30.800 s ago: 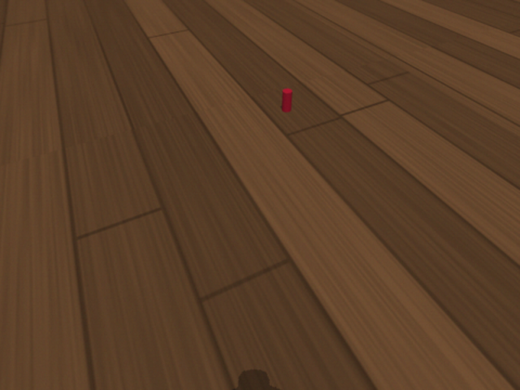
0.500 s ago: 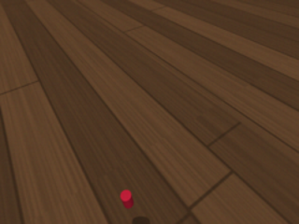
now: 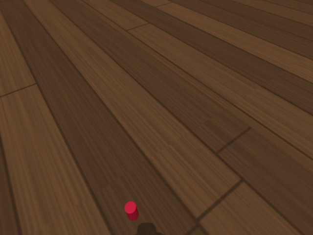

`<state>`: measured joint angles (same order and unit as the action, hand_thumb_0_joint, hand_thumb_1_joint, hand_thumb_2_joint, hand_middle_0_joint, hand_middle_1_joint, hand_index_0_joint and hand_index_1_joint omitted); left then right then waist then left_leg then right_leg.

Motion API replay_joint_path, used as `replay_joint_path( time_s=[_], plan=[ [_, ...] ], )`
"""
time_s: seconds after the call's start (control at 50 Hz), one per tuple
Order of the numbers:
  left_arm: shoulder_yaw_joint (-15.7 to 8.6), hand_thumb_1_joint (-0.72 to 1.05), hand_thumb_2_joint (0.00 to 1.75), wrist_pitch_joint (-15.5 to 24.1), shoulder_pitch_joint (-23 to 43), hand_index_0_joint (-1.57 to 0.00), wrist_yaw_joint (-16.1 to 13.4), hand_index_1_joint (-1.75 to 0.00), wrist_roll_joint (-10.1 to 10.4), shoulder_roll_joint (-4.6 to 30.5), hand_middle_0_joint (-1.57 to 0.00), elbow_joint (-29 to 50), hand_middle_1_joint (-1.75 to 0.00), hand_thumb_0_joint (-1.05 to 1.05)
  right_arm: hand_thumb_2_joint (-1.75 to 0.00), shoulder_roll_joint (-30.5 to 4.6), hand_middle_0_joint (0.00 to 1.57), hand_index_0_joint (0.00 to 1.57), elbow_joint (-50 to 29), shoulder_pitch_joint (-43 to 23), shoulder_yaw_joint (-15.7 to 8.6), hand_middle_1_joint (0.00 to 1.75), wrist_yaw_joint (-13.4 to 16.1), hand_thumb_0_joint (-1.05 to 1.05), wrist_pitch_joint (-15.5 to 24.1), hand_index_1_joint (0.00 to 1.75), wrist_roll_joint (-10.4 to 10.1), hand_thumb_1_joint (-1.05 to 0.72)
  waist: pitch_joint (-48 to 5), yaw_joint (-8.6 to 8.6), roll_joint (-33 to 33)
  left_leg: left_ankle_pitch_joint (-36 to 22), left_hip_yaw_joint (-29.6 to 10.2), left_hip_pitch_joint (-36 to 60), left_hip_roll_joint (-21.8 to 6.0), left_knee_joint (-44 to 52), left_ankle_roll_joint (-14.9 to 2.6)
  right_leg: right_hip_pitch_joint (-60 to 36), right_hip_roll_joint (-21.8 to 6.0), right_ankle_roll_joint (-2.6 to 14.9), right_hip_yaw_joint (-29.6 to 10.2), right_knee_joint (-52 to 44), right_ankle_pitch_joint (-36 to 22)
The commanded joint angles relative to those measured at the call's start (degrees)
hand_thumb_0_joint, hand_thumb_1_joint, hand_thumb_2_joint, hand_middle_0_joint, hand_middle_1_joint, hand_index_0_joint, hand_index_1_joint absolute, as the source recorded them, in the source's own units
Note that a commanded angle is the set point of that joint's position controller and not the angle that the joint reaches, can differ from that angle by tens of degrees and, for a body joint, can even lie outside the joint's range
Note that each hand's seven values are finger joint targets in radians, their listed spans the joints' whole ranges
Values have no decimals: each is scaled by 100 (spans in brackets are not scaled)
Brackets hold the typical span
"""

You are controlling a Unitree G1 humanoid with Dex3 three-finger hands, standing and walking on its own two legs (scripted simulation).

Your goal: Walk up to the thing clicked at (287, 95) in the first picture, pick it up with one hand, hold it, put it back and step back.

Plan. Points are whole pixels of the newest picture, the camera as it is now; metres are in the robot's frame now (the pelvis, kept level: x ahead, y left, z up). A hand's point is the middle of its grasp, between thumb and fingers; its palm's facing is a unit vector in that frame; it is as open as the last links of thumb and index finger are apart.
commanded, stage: stand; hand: left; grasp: from the side
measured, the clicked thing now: (131, 211) +0.39 +0.19 -0.71
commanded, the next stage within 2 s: step back in 0.38 s
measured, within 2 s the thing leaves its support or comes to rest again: neither
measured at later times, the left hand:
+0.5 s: hand out of the picture +0.08 +0.26 -0.16, palm faces +0.01 -0.93 -0.36, open 7.4 cm
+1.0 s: hand out of the picture +0.04 +0.30 -0.18, palm faces -0.08 -0.93 -0.36, open 7.4 cm
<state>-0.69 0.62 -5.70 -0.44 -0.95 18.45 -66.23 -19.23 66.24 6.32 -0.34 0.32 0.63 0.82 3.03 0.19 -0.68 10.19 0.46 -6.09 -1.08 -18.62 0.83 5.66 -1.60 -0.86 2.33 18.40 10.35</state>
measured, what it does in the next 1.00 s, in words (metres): walks backwards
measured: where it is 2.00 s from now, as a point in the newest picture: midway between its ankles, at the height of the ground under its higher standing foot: outside the picture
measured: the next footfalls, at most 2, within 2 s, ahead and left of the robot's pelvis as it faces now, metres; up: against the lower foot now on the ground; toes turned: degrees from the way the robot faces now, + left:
right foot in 1.18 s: -0.13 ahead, -0.09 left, +0.00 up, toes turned -2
left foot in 1.58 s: -0.23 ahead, +0.15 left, +0.00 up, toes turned -3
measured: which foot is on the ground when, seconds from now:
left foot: down 0.00-1.00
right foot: down 0.00-0.74, up 0.76-1.00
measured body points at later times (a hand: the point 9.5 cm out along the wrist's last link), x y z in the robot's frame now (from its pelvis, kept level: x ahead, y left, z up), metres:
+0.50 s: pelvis -0.01 +0.00 -0.01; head +0.03 +0.00 +0.44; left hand +0.08 +0.31 -0.14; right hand +0.08 -0.30 -0.14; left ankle +0.00 +0.13 -0.75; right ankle +0.00 -0.13 -0.75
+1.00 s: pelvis -0.09 +0.05 -0.02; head -0.02 +0.07 +0.42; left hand +0.05 +0.35 -0.16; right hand -0.04 -0.27 -0.13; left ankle -0.05 +0.13 -0.75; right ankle -0.13 -0.10 -0.67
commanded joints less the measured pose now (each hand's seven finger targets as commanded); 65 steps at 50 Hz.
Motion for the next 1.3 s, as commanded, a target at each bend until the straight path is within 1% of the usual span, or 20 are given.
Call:
replay_joint_path(
  time_s=[0.0, 0.34, 0.36, 0.44, 0.56, 0.62, 0.66, 0.68, 0.72, 0.74, 0.78, 0.86, 1.02, 1.12, 1.16, 1.18, 1.2, 1.22, 1.24, 1.28],
  plan=[
    [-188, 90, 90, 113, 217, -20, -56, -30, 14, 1195, -20, 315, -30, 0, -90, -1188, 20, 20, -336, -236, -187, 30, 79, 0, 93, 30, 17, -90, -485, -38, 9, -1008, -504, 106, -640, 266, -166, -139, -648, 118, -552, -226, -1028],
    [-202, 90, 90, 114, 261, -20, -55, -30, 25, 1246, -20, 341, -30, 0, -90, -1160, 20, 20, -372, -291, -189, 30, 64, 0, 92, 30, -2, -90, -417, -27, 90, -1069, -505, 116, -646, 341, -144, -191, -652, 139, -529, -277, -1056],
    [-468, 90, 90, 66, 205, -20, -80, -30, 131, 1680, -20, 477, -30, 0, -90, -1484, 20, 20, -498, -481, -321, 30, 22, 0, -18, 30, -35, -90, 109, -32, 154, -1782, -534, -285, -548, -288, -285, 264, -573, 195, -590, 173, -1847],
    [-506, 90, 90, 13, 91, -20, -111, -30, 137, 1572, -20, 797, -30, 0, -90, -1425, 20, 20, -740, -277, -384, 30, -14, 0, -115, 30, -110, -90, -531, 28, 107, -1982, -436, -263, -529, -739, -439, 149, -578, 394, -555, 651, -1939],
    [-579, 90, 90, -101, 352, -20, -102, -30, 54, 1762, -20, 1257, -30, 0, -90, -1323, 20, 20, -1035, -121, -466, 30, -43, 0, -252, 30, -83, -90, -820, 63, 487, -680, -162, -524, -17, -1929, -420, 631, -1220, 1025, -1212, 643, -1560],
    [-638, 90, 90, -140, 710, -20, -107, -30, -62, 1955, -20, 1548, -30, 0, -90, -1236, 20, 20, -1100, 268, -514, 30, -105, 0, -345, 30, -50, -90, -572, 161, 1265, 1550, -127, -570, 372, -2999, -371, 1382, -1817, 1499, -1642, 341, -1288],
    [-632, 90, 90, -163, 1034, -20, -102, -30, -98, 1955, -20, 1749, -30, 0, -90, -1329, 20, 20, -1097, 687, -570, 30, -141, 0, -336, 30, -69, -90, -559, 381, 1341, 1481, -367, -315, 180, -2802, -447, 1811, -1725, 1308, -1438, 663, -942],
    [-604, 90, 90, -181, 1060, -20, -104, -30, -66, 1832, -20, 1791, -30, 0, -90, -1382, 20, 20, -1088, 759, -588, 30, -141, 0, -296, 30, -72, -90, -550, 395, 1110, 704, -382, -385, 66, -2371, -481, 1707, -1365, 1058, -1111, 1157, -744],
    [-501, 90, 90, -247, 864, -20, -130, -30, 48, 1273, -20, 1852, -30, 0, -90, -2032, 20, 20, -1230, 467, -716, 30, -83, 0, -177, 30, 22, -90, -252, 318, -1007, -2065, -2388, -713, -1375, -152, -864, 2043, 604, 273, -371, 3219, 1247],
    [-541, 90, 90, -295, 593, -20, -188, -30, 8, 1299, -20, 1834, -30, 0, -90, -2182, 20, 20, -1332, 469, -753, 30, -40, 0, -127, 30, 112, -90, -360, 216, -914, -2440, -2874, -418, -1670, -134, -1082, 2302, 761, 276, -1066, 3814, 2553],
    [-493, 90, 90, -328, 227, -20, -219, -30, 33, 1257, -20, 1777, -30, 0, -90, -2101, 20, 20, -1469, 244, -721, 30, 32, 0, -104, 30, 141, -90, -442, 87, -930, -3215, -2582, -242, -1722, -378, -1106, 2502, 802, 292, -1389, 4589, 2623],
    [-550, 90, 90, -331, -92, -20, -192, -30, 68, 1418, -20, 1733, -30, 0, -90, -1600, 20, 20, -1755, -209, -617, 30, 147, 0, -76, 30, 149, -90, -494, -147, -801, -2531, -1564, -122, -1192, -697, -1263, 2448, 703, 200, -1377, 5139, 1802],
    [-611, 90, 90, -228, 33, -20, -137, -30, 18, 1370, -20, 2114, -30, 0, -90, -1632, 20, 20, -1911, 536, -681, 30, 184, 0, -100, 30, 82, -90, -696, 314, -586, -2687, -1503, 663, -1404, -1024, -1594, 2281, 461, -75, -1008, 3734, 2011],
    [-655, 90, 90, -204, -689, -20, -53, -30, -16, 1310, -20, 1842, -30, 0, -90, -1764, 20, 20, -2100, 117, -678, 30, 123, 0, -180, 30, 59, -90, -772, 25, -800, -1216, -1330, -421, -1300, -1040, -1286, 942, 278, 90, -439, 1893, 1283],
    [-695, 90, 90, -177, -1132, -20, -41, -30, -61, 1317, -20, 1673, -30, 0, -90, -1729, 20, 20, -2134, -106, -660, 30, 89, 0, -234, 30, -5, -90, -848, -215, -654, -522, -1094, -1075, -1078, -1285, -906, 152, 262, 309, -370, 978, 319],
    [-757, 90, 90, -154, -1167, -20, -43, -30, -128, 1521, -20, 1711, -30, 0, -90, -1558, 20, 20, -2144, -125, -611, 30, 72, 0, -249, 30, -41, -90, -758, -241, -94, 154, -899, -1679, -754, -1714, -604, 46, -223, 519, -1220, 674, 456],
    [-832, 90, 90, -131, -880, -20, -30, -30, -146, 1882, -20, 1883, -30, 0, -90, -1316, 20, 20, -2199, -104, -548, 30, 64, 0, -251, 30, -65, -90, -380, -139, 1050, 1590, -446, -2543, 196, -2689, -212, 234, -1153, 1001, -2762, 169, 608],
    [-925, 90, 90, -144, -446, -20, -28, -30, -156, 2444, -20, 2114, -30, 0, -90, -1354, 20, 20, -2193, -282, -612, 30, 141, 0, -283, 30, -44, -90, -108, -359, 1757, 2616, -564, -2223, 709, -4145, -49, 1539, -2168, 1908, -3734, -250, 438],
    [-910, 90, 90, -102, 93, -20, -75, -30, -181, 2310, -20, 2343, -30, 0, -90, -1543, 20, 20, -2069, -41, -690, 30, 146, 0, -300, 30, -34, -90, 206, -120, 1624, 2453, -1015, -1845, 495, -4986, -18, 2197, -2304, 1975, -3814, -369, 284],
    [-778, 90, 90, -65, 274, -20, -95, -30, -83, 1712, -20, 2420, -30, 0, -90, -1476, 20, 20, -1823, 300, -600, 30, 85, 0, -275, 30, -100, -90, 257, 113, 702, 1799, -1117, -1965, 814, -5108, -59, 1687, -1358, 1441, -2206, 159, -888]
  ],
)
